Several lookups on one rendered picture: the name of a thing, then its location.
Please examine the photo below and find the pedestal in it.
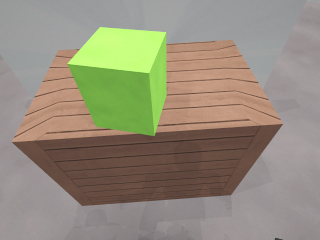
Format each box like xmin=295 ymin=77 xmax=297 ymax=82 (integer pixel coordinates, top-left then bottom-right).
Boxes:
xmin=12 ymin=40 xmax=283 ymax=206

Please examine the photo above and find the carton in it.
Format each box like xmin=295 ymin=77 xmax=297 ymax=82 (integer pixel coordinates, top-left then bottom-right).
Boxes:
xmin=67 ymin=27 xmax=167 ymax=136

